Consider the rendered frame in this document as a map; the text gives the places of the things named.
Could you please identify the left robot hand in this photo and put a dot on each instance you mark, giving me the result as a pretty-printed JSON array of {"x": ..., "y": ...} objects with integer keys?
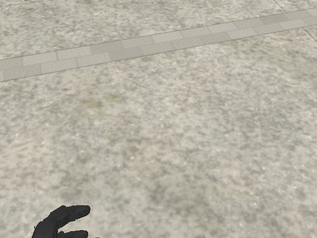
[{"x": 48, "y": 228}]

